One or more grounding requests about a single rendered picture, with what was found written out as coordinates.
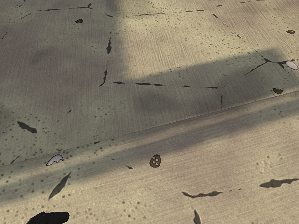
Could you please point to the robot left hand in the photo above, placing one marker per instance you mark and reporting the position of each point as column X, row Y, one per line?
column 49, row 218

